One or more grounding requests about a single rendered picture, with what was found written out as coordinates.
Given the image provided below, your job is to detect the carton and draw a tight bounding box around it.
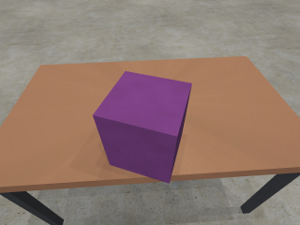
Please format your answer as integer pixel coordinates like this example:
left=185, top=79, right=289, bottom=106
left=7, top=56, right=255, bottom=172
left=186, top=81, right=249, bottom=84
left=93, top=71, right=192, bottom=184

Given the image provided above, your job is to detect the table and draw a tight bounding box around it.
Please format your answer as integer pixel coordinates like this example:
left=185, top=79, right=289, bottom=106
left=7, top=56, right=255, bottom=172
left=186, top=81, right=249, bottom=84
left=0, top=56, right=300, bottom=225

